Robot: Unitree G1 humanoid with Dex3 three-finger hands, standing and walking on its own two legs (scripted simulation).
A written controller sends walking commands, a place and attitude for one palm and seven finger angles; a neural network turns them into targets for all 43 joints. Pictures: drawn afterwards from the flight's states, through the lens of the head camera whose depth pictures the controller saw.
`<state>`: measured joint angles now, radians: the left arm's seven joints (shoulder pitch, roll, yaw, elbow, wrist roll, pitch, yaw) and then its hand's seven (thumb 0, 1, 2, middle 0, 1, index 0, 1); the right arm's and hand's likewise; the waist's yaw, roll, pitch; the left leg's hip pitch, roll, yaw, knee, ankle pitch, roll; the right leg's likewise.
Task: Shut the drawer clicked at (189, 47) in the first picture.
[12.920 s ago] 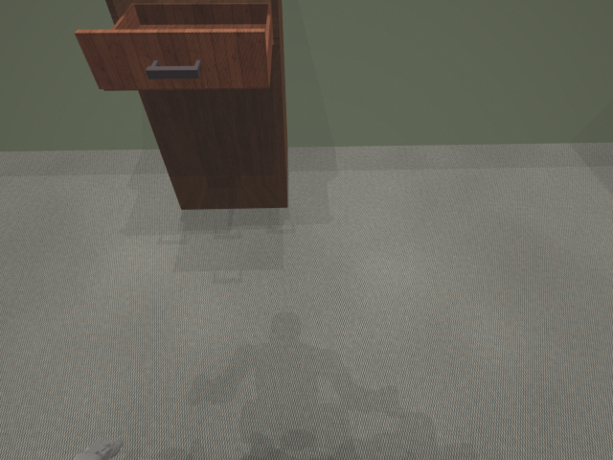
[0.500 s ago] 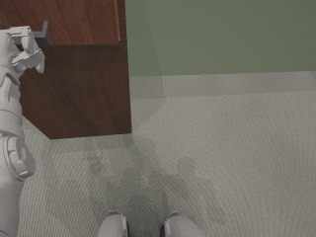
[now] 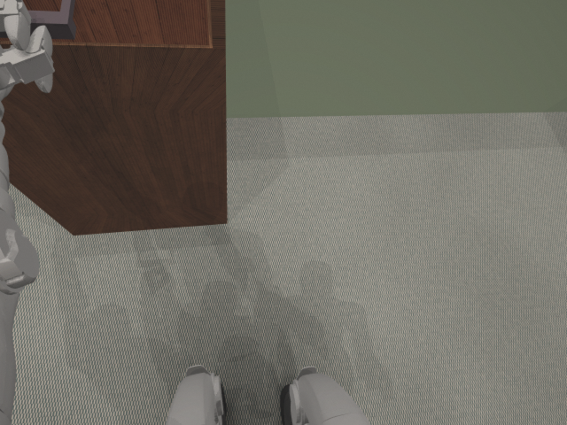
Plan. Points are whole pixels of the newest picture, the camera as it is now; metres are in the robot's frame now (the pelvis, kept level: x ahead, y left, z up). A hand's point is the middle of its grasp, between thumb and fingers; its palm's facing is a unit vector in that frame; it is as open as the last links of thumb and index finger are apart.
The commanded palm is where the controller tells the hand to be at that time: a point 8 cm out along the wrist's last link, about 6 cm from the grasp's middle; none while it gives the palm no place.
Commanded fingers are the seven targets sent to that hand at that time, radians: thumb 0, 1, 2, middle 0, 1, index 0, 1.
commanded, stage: pull the fist back off the drawer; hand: left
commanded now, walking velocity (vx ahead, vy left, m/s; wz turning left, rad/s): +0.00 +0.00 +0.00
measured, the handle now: (18, 11) +0.63 +0.26 +0.11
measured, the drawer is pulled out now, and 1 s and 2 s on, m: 0.00 0.00 0.00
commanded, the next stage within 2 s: draw the hand back to the body in 0.78 s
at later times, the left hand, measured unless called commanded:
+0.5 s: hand (43, 56) +0.56 +0.23 +0.11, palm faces +0.03 -1.00 +0.00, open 3.1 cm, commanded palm +0.54 +0.25 +0.11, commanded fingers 0.00 0.90 0.90 -1.40 -1.60 -1.40 -1.60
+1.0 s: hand (44, 75) +0.52 +0.22 +0.12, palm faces +0.04 -1.00 -0.02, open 3.3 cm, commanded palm +0.47 +0.26 +0.13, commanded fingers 0.00 0.90 0.90 -1.40 -1.60 -1.40 -1.60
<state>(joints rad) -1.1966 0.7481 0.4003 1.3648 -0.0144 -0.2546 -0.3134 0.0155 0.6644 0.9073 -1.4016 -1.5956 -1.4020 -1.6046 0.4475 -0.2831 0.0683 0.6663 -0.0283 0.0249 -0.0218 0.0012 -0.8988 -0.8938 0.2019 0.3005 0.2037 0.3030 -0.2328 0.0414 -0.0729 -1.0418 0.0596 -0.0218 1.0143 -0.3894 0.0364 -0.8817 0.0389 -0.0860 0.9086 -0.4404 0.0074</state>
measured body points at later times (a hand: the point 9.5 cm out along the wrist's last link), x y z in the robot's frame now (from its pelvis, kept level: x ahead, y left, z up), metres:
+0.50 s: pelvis -0.01 +0.01 -0.01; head +0.14 +0.05 +0.41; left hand +0.55 +0.28 +0.11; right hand -0.07 -0.25 -0.09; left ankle +0.04 +0.09 -0.67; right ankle -0.01 -0.13 -0.67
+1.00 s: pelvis +0.03 +0.00 +0.02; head +0.14 +0.02 +0.45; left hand +0.51 +0.27 +0.12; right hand +0.03 -0.27 -0.09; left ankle +0.04 +0.09 -0.67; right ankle -0.01 -0.13 -0.67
